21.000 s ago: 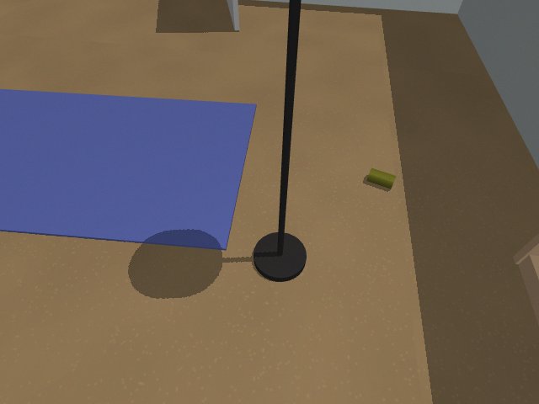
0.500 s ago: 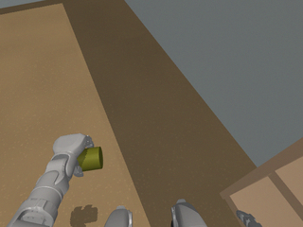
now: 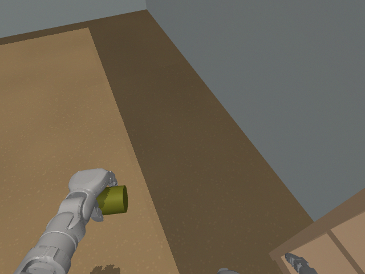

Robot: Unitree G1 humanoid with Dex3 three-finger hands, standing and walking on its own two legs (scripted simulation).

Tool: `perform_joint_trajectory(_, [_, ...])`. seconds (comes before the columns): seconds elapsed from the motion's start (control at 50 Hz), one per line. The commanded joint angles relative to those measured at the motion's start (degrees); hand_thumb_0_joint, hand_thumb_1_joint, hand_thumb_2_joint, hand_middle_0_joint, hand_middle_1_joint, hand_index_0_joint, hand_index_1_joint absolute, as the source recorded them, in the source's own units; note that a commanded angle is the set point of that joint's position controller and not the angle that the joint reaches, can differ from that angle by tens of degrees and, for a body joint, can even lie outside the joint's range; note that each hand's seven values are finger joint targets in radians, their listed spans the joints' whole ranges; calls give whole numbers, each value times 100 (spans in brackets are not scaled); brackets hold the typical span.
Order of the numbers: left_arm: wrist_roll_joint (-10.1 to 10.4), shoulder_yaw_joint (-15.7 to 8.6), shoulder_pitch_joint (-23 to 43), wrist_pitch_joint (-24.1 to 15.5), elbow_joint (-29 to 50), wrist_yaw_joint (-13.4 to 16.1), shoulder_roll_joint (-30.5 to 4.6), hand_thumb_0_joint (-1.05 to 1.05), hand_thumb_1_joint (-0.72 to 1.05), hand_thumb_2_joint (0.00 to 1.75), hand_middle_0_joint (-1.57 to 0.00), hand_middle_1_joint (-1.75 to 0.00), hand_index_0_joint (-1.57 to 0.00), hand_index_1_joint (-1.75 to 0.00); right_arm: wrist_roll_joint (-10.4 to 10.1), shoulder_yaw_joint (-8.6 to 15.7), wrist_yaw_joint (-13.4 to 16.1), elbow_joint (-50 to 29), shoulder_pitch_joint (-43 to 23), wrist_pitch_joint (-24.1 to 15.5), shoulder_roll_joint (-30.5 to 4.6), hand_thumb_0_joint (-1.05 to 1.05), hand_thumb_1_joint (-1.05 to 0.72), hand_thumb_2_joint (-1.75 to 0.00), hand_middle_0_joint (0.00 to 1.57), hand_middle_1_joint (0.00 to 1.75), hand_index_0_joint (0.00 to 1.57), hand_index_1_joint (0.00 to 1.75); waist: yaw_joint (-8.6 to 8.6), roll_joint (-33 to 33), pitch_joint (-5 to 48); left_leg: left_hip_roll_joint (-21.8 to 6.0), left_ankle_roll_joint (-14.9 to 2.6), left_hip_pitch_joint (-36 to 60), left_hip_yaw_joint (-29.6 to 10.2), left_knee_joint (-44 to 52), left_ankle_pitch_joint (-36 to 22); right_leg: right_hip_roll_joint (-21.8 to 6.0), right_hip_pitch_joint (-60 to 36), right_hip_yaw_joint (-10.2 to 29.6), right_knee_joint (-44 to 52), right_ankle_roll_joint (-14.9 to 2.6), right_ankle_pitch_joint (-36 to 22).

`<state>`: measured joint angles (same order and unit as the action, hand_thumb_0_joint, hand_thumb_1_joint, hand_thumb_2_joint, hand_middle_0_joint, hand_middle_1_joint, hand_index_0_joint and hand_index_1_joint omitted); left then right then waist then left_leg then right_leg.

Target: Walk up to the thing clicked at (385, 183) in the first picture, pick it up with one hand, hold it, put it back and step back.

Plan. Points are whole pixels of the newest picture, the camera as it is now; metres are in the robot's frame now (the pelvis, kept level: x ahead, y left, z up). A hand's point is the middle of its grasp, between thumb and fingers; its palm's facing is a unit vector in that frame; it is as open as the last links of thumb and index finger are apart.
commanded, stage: hold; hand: left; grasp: from above
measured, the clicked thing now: (100, 201) +0.32 +0.22 -0.10
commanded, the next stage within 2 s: crouch in 1.78 s
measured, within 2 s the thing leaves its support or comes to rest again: neither
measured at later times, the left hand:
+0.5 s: hand (93, 191) +0.32 +0.22 -0.03, palm faces -0.44 -0.06 -0.90, open 9.6 cm
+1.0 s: hand (94, 196) +0.30 +0.21 -0.01, palm faces -0.44 -0.06 -0.89, open 9.5 cm
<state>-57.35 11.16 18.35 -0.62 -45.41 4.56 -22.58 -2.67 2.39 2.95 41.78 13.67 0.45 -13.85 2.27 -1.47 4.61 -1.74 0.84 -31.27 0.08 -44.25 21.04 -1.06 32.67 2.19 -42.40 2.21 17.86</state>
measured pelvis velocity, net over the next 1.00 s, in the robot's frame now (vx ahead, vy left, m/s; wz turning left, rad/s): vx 0.00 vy -0.01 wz -0.01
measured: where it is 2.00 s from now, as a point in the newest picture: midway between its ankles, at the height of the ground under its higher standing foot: outside the picture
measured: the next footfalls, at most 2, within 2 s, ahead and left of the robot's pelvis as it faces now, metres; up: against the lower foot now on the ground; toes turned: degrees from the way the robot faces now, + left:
none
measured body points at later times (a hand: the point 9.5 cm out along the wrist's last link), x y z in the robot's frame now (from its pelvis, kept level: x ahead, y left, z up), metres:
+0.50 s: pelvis +0.01 +0.00 +0.01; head +0.03 -0.02 +0.46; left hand +0.34 +0.22 +0.02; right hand +0.13 -0.26 -0.10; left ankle +0.01 +0.13 -0.71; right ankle +0.03 -0.15 -0.71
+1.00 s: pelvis +0.00 -0.01 +0.02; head +0.01 -0.03 +0.47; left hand +0.32 +0.21 +0.04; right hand +0.14 -0.26 -0.09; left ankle +0.01 +0.13 -0.71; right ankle +0.03 -0.15 -0.71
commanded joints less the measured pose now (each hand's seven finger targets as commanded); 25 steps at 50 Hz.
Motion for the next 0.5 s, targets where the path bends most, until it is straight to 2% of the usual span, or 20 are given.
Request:
perform_joint_trajectory(0.0, [2, -478, 1852, -42, 1162, 74, -1241, 0, 87, 71, -135, -28, -127, -36, -10, 266, 41, -688, -135, -177, -843, 0, -90, -90, 20, 30, 20, 30, -5, -63, 1505, 279, -98, 1015, 76, 780, -1280, 270, -953, -149, 753, -254, -969])
perform_joint_trajectory(0.1, [6, -463, 1625, -31, 1292, -60, -1196, 0, 83, 68, -132, -27, -125, -34, -27, 274, 32, -744, -163, -143, -852, 0, -90, -90, 20, 30, 20, 30, -69, -43, 1436, 229, -57, 1245, 50, 937, -1566, 315, -1020, -215, 793, -286, -1120])
perform_joint_trajectory(0.12, [21, -448, 1776, -39, 1454, -78, -1189, 0, 83, 66, -131, -26, -124, -34, -24, 286, 30, -755, -150, -139, -857, 0, -90, -90, 20, 30, 20, 30, -43, -144, 1537, 234, -53, 1335, 72, 928, -1685, 315, -1084, -208, 785, -287, -1224])
perform_joint_trajectory(0.16, [3, -476, 1686, -19, 1414, -115, -1213, 0, 82, 67, -130, -27, -123, -35, -26, 282, 23, -769, -161, -124, -843, 0, -90, -90, 20, 30, 20, 30, -97, -116, 1477, 243, -52, 1316, 75, 947, -1798, 315, -1200, -210, 808, -277, -1328])
perform_joint_trajectory(0.18, [25, -494, 1699, -31, 1493, -120, -1225, 0, 82, 69, -131, -27, -123, -35, -27, 287, 20, -779, -176, -118, -859, 0, -90, -90, 20, 30, 20, 30, -68, -123, 1491, 240, -52, 1350, 75, 971, -1802, 313, -1194, -214, 825, -276, -1327])
perform_joint_trajectory(0.2, [31, -510, 1727, -38, 1552, -131, -1262, 0, 83, 66, -130, -27, -123, -34, -32, 279, 22, -791, -208, -112, -844, 0, -90, -90, 20, 30, 20, 30, -126, -170, 1460, 254, -53, 1326, 87, 995, -1774, 311, -1239, -200, 847, -274, -1320])
perform_joint_trajectory(0.22, [6, -486, 1718, -33, 1504, -155, -1219, 0, 83, 68, -132, -26, -124, -34, -28, 283, 21, -797, -195, -110, -845, 0, -90, -90, 20, 30, 20, 30, -67, -120, 1477, 252, -59, 1354, 96, 990, -1824, 312, -1237, -189, 839, -275, -1381])
perform_joint_trajectory(0.26, [2, -498, 1634, -40, 1587, -198, -1249, 0, 84, 66, -131, -26, -124, -33, -41, 281, 25, -825, -215, -98, -851, 0, -90, -90, 20, 30, 20, 30, -97, -92, 1478, 252, -63, 1424, 91, 1015, -1931, 305, -1290, -197, 854, -268, -1460])
perform_joint_trajectory(0.3, [45, -531, 1592, -49, 1611, -235, -1269, 0, 84, 66, -132, -25, -125, -33, -49, 279, 23, -867, -270, -81, -862, 0, -90, -90, 20, 30, 20, 30, -152, -100, 1377, 239, -58, 1454, 105, 1089, -1905, 311, -1316, -216, 903, -278, -1404])
perform_joint_trajectory(0.32, [18, -471, 1585, -41, 1598, -260, -1190, 0, 85, 67, -132, -25, -125, -33, -44, 282, 23, -882, -259, -71, -846, 0, -90, -90, 20, 30, 20, 30, -104, -2, 1400, 259, -87, 1463, 126, 1071, -1909, 302, -1328, -192, 923, -270, -1465])
perform_joint_trajectory(0.36, [63, -511, 1766, -53, 1796, -273, -1265, 0, 84, 66, -131, -25, -124, -33, -46, 269, 22, -887, -281, -65, -845, 0, -90, -90, 20, 30, 20, 30, -106, -95, 1409, 248, -77, 1503, 107, 1135, -1846, 302, -1397, -198, 969, -256, -1394])
perform_joint_trajectory(0.4, [37, -497, 1503, -42, 1677, -309, -1202, 0, 82, 67, -131, -24, -123, -32, -51, 266, 30, -908, -295, -53, -833, 0, -90, -90, 20, 30, 20, 30, -127, 36, 1379, 262, -100, 1504, 124, 1141, -1887, 289, -1431, -188, 988, -250, -1457])
perform_joint_trajectory(0.44, [19, -565, 1590, -62, 1825, -340, -1321, 0, 83, 67, -133, -23, -125, -31, -60, 270, 35, -944, -364, -42, -839, 0, -90, -90, 20, 30, 20, 30, -186, -2, 1427, 282, -105, 1558, 156, 1182, -1937, 275, -1547, -182, 1020, -247, -1514])
perform_joint_trajectory(0.48, [50, -522, 1589, -75, 1896, -373, -1249, 0, 84, 69, -133, -24, -125, -33, -66, 266, 39, -980, -396, -28, -837, 0, -90, -90, 20, 30, 20, 30, -170, -39, 1317, 274, -103, 1594, 163, 1238, -1833, 282, -1475, -182, 1080, -248, -1410])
